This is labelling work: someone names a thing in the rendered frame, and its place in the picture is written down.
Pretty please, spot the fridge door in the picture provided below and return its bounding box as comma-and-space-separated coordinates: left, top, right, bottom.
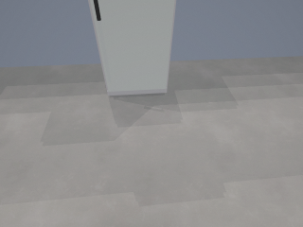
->
90, 0, 175, 92

